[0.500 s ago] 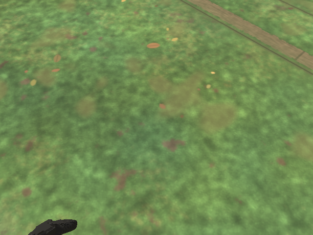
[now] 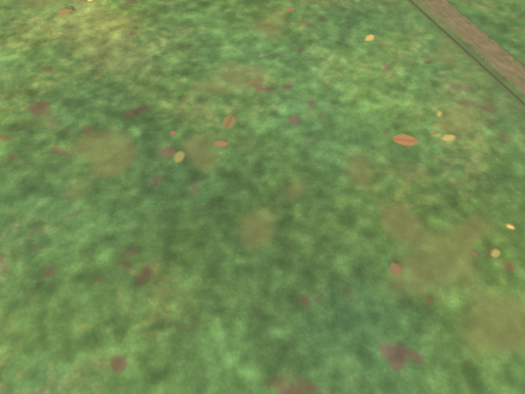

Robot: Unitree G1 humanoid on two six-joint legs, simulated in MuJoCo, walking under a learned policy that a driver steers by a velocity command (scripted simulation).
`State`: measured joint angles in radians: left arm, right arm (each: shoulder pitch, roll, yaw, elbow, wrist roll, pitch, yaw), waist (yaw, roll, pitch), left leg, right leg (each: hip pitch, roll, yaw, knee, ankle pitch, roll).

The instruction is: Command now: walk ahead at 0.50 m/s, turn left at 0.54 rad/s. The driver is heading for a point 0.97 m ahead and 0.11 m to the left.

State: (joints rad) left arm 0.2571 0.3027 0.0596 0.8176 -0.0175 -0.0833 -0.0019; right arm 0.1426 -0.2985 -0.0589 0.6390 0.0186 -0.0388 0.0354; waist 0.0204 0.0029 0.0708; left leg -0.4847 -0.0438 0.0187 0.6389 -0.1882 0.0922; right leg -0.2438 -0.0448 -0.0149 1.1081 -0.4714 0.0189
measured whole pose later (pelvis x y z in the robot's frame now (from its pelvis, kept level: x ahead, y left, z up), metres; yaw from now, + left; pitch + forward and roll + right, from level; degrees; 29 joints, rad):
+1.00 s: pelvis +0.52 +0.12 +0.01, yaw +21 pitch +2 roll -1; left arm 0.36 0.31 0.04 0.87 -0.03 -0.07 -0.01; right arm 0.10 -0.27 -0.03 0.62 0.00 -0.06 0.02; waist 0.05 -0.01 0.04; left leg -0.43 -0.01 0.03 0.57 -0.18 0.05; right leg -0.27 -0.02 0.03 1.03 -0.45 0.00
